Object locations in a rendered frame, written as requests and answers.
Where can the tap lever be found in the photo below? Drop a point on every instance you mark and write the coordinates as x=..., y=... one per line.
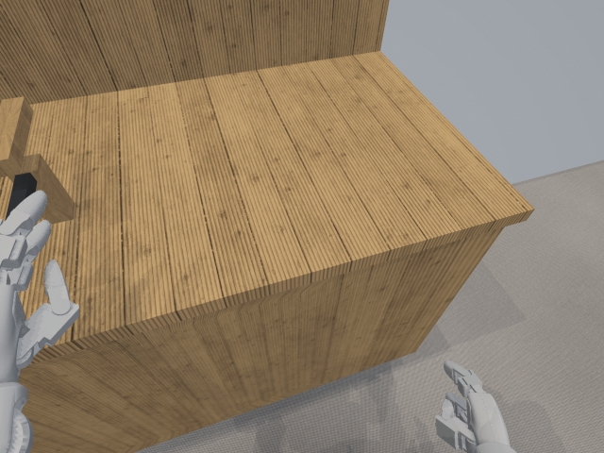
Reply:
x=23, y=186

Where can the right robot hand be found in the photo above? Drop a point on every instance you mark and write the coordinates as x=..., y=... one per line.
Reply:
x=480, y=418

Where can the counter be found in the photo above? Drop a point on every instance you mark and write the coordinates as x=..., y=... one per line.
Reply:
x=247, y=201

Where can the robot left forearm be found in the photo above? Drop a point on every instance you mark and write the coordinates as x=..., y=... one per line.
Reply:
x=16, y=431

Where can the left robot hand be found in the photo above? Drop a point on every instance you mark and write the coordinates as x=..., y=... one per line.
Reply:
x=21, y=240

